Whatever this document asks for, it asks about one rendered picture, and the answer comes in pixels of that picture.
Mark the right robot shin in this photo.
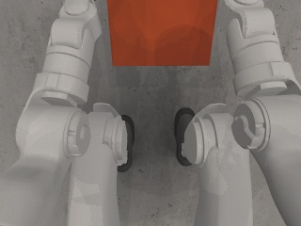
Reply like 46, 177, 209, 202
181, 104, 249, 163

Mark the robot left thigh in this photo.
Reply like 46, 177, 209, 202
67, 111, 128, 226

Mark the right robot forearm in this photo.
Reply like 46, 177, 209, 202
217, 0, 301, 99

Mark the left robot forearm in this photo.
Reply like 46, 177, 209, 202
15, 0, 102, 146

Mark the carton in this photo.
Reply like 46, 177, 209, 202
106, 0, 218, 66

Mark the right robot upper arm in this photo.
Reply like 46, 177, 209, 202
231, 94, 301, 226

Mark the left robot upper arm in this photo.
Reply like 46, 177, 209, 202
0, 104, 91, 226

